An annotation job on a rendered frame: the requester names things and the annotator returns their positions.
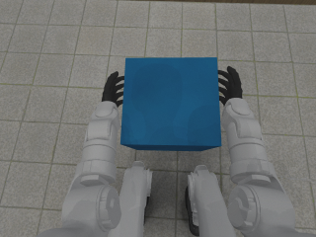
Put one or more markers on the robot left foot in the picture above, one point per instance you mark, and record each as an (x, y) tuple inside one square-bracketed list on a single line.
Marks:
[(147, 201)]

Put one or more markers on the carton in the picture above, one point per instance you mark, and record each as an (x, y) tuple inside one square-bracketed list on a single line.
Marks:
[(170, 104)]

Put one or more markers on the right robot forearm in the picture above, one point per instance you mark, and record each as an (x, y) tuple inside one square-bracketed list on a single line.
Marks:
[(249, 160)]

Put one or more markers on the left robot forearm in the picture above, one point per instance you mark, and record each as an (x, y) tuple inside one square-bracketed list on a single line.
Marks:
[(97, 165)]

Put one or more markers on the left robot hand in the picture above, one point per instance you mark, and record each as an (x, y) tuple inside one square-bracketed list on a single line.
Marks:
[(110, 90)]

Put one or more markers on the robot right shin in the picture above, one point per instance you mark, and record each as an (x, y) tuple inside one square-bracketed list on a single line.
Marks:
[(193, 205)]

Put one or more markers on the right robot hand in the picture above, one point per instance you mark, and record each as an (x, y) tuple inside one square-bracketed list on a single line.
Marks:
[(233, 85)]

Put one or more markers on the left robot upper arm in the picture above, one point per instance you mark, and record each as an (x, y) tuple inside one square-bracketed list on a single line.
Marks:
[(88, 212)]

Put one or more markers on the right robot upper arm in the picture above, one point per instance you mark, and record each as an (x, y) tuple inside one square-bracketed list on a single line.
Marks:
[(262, 212)]

